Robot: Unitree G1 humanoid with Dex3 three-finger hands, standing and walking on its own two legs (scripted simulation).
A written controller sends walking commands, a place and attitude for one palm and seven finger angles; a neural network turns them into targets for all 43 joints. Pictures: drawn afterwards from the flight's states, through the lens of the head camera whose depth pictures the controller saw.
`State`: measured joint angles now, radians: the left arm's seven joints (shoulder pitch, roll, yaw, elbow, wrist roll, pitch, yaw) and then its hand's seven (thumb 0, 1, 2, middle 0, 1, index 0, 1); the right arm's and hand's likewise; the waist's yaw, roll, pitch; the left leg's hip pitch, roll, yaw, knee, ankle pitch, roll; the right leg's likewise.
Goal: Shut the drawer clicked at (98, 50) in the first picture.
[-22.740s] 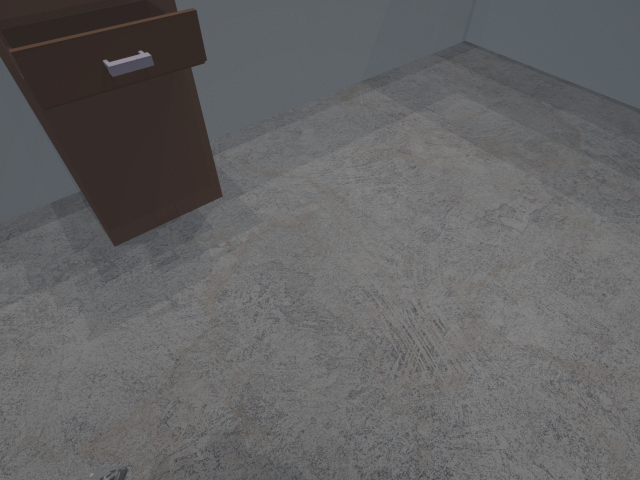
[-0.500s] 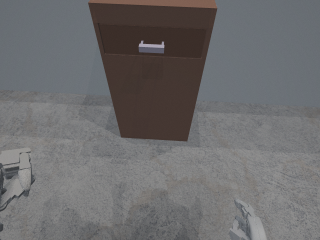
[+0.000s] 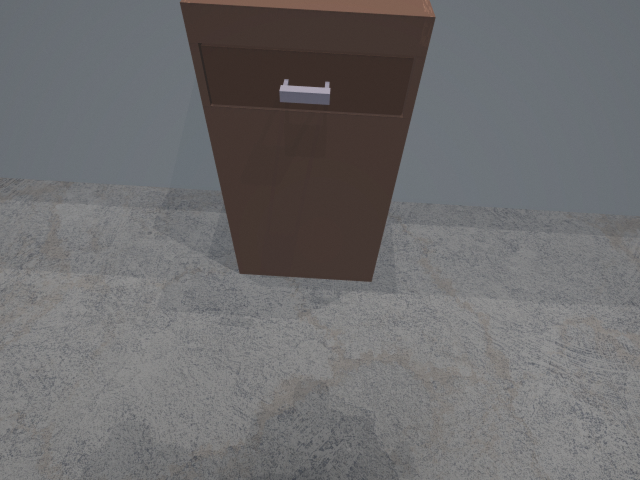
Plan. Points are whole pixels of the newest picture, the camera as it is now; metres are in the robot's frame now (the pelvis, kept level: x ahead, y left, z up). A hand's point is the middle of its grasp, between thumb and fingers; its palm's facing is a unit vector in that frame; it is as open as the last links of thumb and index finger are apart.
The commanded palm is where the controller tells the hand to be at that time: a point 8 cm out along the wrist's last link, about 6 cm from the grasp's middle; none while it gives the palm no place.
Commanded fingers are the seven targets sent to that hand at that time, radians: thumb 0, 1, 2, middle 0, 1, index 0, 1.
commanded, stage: let the arm hang, fingers relaxed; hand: left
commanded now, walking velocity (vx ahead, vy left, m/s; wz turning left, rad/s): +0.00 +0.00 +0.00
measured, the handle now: (305, 89) +0.88 +0.07 +0.03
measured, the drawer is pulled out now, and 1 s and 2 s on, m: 0.00 0.00 0.00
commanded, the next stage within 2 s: look to check the result in 0.80 s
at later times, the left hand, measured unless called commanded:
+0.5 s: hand out of the picture -0.01 +0.18 -0.17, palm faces +0.02 -0.98 -0.20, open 7.1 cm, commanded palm none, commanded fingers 0.00 0.90 0.90 -0.20 -0.30 -0.20 -0.30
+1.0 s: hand out of the picture +0.00 +0.17 -0.17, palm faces +0.02 -0.98 -0.19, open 7.4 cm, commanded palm none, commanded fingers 0.00 0.90 0.90 -0.20 -0.30 -0.20 -0.30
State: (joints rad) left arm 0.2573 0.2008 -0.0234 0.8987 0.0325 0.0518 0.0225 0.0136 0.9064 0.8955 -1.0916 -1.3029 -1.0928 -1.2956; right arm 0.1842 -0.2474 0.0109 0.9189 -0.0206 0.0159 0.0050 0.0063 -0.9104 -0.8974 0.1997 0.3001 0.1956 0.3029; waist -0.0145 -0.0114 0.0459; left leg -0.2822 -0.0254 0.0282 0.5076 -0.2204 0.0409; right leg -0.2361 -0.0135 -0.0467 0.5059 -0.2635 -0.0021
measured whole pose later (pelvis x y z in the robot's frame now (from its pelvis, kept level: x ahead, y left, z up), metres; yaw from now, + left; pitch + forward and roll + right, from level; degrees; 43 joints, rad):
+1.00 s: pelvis +0.01 +0.00 +0.01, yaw +0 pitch -1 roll +0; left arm 0.26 0.14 0.00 1.16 0.00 -0.01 0.03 0.00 0.91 0.90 -0.20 -0.29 -0.20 -0.30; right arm 0.28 -0.14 -0.01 1.14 -0.01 0.00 -0.03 0.00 -0.91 -0.90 0.20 0.30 0.19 0.30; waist -0.01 0.01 0.06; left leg -0.20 -0.02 0.03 0.41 -0.19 0.04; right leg -0.16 -0.01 -0.04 0.40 -0.23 -0.01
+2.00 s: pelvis +0.03 -0.02 +0.01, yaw +0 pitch -1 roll +0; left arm 0.21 0.18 0.01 1.16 0.00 -0.02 0.02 0.00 0.91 0.90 -0.20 -0.29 -0.20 -0.30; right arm 0.22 -0.18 0.00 1.15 -0.01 0.00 -0.03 0.00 -0.91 -0.90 0.20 0.30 0.19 0.30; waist -0.01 0.02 0.06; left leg -0.15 0.00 0.02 0.36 -0.19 0.01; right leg -0.11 0.01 -0.05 0.35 -0.23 -0.03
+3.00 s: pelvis +0.03 -0.03 +0.01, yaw +0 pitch -1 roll +0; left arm 0.19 0.21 0.01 1.15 0.00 -0.02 0.02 0.00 0.91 0.90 -0.20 -0.30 -0.20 -0.30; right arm 0.20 -0.21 0.00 1.15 -0.01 0.00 -0.03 0.00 -0.91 -0.90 0.20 0.30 0.20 0.30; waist -0.01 0.02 0.05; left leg -0.14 0.00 0.02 0.34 -0.18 0.00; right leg -0.09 0.02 -0.05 0.32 -0.22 -0.04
